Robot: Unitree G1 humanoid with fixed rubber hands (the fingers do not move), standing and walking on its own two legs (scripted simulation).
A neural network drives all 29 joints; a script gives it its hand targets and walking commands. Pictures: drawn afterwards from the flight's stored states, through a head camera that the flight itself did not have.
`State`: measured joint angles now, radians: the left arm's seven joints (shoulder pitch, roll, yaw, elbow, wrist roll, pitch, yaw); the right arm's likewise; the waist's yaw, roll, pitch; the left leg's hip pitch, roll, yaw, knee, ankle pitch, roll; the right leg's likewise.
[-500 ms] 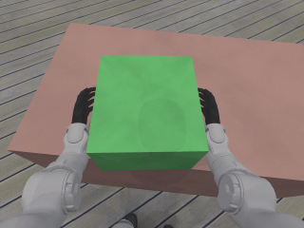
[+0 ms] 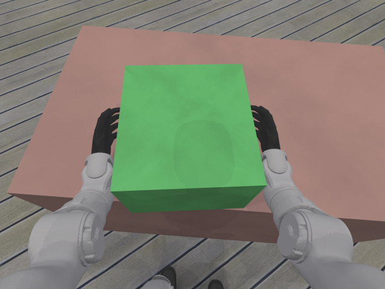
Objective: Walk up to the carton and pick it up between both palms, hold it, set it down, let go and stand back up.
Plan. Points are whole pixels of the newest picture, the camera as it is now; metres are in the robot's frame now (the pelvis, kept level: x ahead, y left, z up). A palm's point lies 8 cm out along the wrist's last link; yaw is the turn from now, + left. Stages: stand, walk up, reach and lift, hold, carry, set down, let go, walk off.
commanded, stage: set down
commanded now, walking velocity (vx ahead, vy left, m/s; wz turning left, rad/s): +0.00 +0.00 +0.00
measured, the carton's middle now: (186, 139) +0.44 +0.04 -0.03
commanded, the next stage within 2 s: none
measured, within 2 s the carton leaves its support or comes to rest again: neither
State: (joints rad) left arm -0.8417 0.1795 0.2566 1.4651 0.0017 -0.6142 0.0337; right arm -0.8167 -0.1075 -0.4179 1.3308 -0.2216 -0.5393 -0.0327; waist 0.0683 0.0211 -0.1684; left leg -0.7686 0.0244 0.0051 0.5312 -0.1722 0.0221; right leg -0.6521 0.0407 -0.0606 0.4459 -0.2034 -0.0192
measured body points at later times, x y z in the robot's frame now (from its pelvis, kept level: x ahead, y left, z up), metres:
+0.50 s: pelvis +0.01 +0.00 +0.00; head +0.12 +0.01 +0.43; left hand +0.41 +0.23 -0.01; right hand +0.44 -0.15 -0.01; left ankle +0.02 +0.10 -0.73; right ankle -0.02 -0.11 -0.73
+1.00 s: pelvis -0.02 -0.02 +0.00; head +0.05 -0.01 +0.44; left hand +0.44 +0.25 +0.13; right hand +0.46 -0.22 +0.13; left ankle +0.02 +0.10 -0.73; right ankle -0.02 -0.11 -0.73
